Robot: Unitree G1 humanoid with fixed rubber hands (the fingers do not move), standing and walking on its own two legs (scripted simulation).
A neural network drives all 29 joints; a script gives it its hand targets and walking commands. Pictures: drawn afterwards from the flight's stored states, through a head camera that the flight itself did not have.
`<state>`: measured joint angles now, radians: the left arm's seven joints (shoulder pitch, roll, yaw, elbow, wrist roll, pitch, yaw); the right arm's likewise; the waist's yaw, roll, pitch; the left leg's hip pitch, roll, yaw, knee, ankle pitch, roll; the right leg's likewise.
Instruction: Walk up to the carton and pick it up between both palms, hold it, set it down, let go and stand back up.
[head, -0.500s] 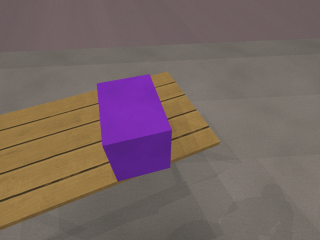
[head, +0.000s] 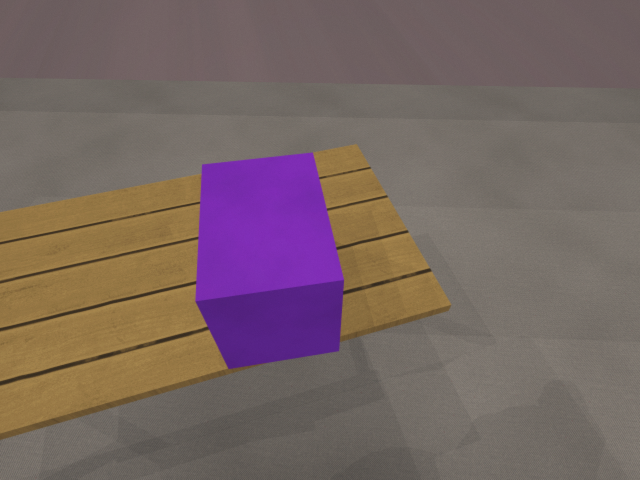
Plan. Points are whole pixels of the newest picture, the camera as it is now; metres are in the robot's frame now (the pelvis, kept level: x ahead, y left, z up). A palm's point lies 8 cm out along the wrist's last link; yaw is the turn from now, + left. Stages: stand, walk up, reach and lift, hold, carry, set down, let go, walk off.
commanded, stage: walk up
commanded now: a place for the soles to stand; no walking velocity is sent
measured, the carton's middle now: (271, 259) +0.45 +0.11 -0.06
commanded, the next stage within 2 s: reach and lift in 0.70 s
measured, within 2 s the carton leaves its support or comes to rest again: neither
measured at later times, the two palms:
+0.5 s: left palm out of the picture +0.00 +0.26 -0.14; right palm out of the picture -0.02 -0.22 -0.14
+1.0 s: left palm (143, 456) +0.16 +0.26 -0.11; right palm (494, 449) +0.18 -0.21 -0.11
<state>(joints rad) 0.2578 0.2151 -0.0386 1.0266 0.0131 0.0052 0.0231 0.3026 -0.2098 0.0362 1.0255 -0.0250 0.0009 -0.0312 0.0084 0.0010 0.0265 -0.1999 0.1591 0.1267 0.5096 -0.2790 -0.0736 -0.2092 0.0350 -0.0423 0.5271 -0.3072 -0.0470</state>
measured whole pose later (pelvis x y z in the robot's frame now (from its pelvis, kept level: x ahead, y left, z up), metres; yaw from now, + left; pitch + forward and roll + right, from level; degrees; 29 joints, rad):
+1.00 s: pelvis -0.04 +0.02 -0.03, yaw +2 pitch +0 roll +0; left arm -0.07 0.22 0.12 0.43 0.11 0.75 -0.10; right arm -0.16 -0.25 0.08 0.79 0.19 0.26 0.01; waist -0.06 -0.04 0.11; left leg -0.41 0.11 0.06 0.79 -0.36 -0.06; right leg -0.40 -0.02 -0.06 0.80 -0.35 -0.02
